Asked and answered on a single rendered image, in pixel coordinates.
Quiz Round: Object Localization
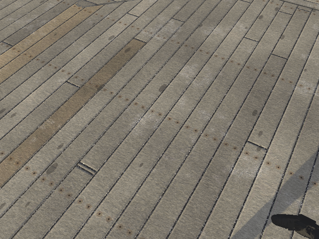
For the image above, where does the right robot hand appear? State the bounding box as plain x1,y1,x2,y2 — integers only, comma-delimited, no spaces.
271,214,319,239

